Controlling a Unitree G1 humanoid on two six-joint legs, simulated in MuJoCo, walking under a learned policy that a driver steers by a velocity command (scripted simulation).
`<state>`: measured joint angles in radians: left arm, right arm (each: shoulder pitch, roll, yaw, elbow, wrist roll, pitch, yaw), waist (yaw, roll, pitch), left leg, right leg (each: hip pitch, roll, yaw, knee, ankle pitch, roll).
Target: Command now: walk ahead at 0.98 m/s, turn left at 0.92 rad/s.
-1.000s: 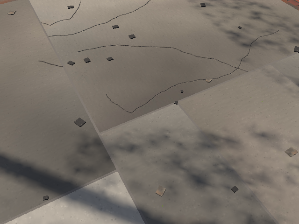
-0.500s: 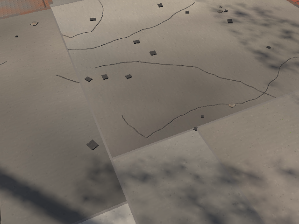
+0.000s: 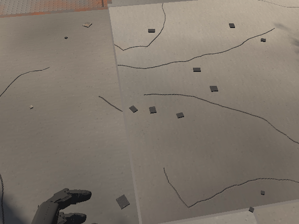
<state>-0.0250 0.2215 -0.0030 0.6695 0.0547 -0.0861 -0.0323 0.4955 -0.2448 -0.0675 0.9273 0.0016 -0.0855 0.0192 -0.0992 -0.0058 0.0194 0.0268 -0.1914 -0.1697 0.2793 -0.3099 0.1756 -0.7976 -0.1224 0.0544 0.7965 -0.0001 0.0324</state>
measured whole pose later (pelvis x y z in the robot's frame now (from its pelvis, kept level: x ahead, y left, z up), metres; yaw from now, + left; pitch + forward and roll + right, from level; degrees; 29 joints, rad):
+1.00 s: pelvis +0.88 +0.21 -0.02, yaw +12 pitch +0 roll +1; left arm 0.06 0.28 0.02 0.75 0.01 -0.02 -0.08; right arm 0.47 -0.24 -0.02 0.94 -0.02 -0.11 -0.03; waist -0.03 -0.03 0.06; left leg 0.28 -0.06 0.31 0.24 -0.44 0.00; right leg -0.71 -0.01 -0.18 0.74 0.06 -0.16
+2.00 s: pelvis +1.27 +0.26 +0.00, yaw -47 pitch +3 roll +3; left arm 0.23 0.31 0.07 0.58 0.00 0.04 0.03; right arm 0.07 -0.32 -0.10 0.70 -0.01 0.00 -0.03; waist 0.01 0.03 0.04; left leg -0.63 -0.02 -0.04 1.07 -0.31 -0.05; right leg -0.37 0.03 0.11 0.54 -0.22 -0.04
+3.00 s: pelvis +1.36 +0.22 -0.01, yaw -55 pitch +2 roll +0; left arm 0.39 0.29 0.08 0.74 0.03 -0.04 -0.01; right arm 0.22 -0.30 -0.06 0.74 -0.04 -0.07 0.04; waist 0.00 -0.03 -0.03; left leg -0.35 0.02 0.07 0.61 -0.32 0.04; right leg -0.23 -0.01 0.11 0.72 -0.46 -0.07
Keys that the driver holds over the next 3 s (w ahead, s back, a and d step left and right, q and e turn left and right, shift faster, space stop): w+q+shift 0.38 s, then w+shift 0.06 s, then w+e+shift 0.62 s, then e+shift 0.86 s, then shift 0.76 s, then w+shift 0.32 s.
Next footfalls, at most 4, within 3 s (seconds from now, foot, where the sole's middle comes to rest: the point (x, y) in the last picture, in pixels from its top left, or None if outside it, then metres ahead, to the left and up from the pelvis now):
0.14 right None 0.36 -0.13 -0.77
0.58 left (93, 186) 0.67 0.22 -0.77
1.04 right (91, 112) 1.12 0.24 -0.77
1.42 left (76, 73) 1.45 0.35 -0.77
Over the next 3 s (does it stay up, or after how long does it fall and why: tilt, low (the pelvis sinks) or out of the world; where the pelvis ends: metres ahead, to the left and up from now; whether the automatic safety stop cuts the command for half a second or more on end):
stays up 1.36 0.22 -0.01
